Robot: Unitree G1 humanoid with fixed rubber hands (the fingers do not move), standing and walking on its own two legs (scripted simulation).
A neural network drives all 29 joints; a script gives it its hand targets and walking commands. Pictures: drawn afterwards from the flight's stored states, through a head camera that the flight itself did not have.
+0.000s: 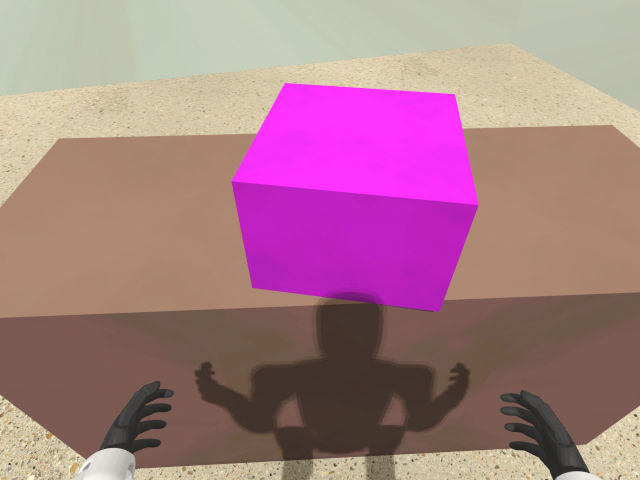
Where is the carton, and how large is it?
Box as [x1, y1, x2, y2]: [231, 83, 478, 311]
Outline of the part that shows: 285,83 231,181 252,287 439,311 478,205 454,94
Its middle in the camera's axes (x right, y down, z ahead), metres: +0.06 -0.08 +0.64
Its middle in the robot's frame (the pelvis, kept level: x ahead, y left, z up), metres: +0.54 -0.03 +0.09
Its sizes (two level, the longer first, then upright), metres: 0.297 0.294 0.210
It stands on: a pedestal, 0.75 m high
